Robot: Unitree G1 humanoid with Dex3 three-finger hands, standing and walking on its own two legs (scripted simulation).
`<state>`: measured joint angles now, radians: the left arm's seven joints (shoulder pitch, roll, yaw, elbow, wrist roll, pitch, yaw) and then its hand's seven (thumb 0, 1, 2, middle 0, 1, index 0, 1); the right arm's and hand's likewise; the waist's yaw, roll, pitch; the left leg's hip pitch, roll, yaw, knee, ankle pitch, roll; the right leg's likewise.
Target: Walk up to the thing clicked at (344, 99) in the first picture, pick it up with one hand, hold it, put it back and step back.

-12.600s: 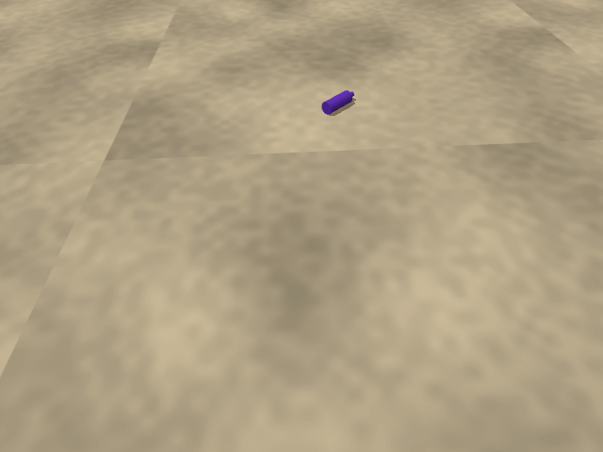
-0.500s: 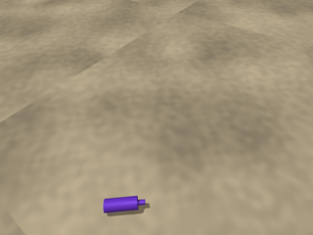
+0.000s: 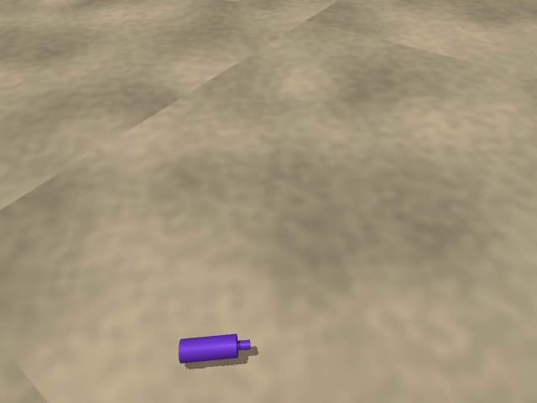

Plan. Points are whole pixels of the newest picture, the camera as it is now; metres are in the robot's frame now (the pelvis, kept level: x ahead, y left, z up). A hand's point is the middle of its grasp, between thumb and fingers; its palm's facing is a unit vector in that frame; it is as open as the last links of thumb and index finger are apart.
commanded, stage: stand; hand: left
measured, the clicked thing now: (215, 347) +0.44 +0.21 -0.74
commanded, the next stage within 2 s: walk up in 0.12 s
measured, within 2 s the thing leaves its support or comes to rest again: neither
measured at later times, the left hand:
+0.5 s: hand out of the picture +0.07 +0.31 -0.19, palm faces -0.04 -0.93 -0.37, open 7.4 cm
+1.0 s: hand out of the picture -0.08 +0.30 -0.17, palm faces -0.10 -0.91 -0.40, open 7.3 cm
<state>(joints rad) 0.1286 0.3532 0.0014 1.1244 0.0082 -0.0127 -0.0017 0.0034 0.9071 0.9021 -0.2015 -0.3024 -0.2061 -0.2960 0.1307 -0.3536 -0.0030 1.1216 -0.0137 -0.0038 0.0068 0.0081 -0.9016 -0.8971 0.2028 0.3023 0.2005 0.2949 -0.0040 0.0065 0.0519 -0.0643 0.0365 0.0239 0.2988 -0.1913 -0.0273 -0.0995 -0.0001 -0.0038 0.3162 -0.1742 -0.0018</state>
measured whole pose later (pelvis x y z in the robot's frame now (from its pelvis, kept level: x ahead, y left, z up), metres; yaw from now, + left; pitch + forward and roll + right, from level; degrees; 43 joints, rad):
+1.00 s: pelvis -0.20 +0.03 -0.03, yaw -5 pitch -4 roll -2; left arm 0.14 0.37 0.09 0.87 0.03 0.07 -0.01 0.00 0.91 0.90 -0.20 -0.30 -0.20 -0.30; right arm 0.10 -0.40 -0.06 0.85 -0.02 0.04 -0.02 0.01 -0.90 -0.90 0.21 0.30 0.20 0.30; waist -0.01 0.05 0.20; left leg -0.41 0.08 0.02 0.72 -0.26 0.00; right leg -0.22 0.06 0.02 0.67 -0.39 -0.02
